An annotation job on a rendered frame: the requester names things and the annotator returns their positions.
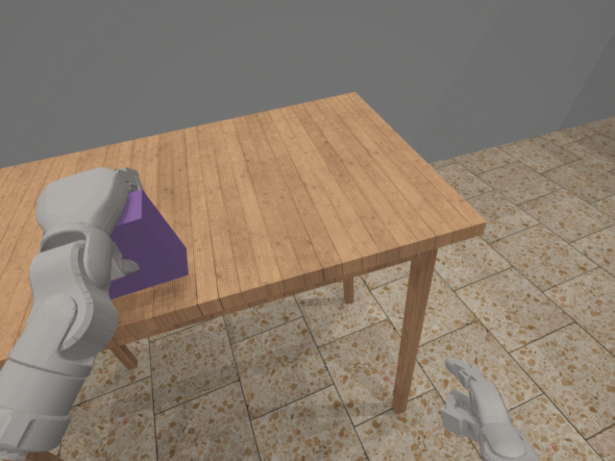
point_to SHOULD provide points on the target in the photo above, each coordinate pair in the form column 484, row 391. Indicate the left robot forearm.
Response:
column 72, row 319

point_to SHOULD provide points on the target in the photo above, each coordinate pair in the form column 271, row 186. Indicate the sponge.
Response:
column 143, row 236

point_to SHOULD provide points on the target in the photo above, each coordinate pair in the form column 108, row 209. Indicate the right robot forearm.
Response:
column 504, row 442

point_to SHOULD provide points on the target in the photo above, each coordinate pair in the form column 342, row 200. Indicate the table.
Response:
column 268, row 205

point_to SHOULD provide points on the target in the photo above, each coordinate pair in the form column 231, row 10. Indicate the robot right hand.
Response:
column 465, row 415

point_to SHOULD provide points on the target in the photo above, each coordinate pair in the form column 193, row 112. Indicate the robot left hand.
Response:
column 95, row 198

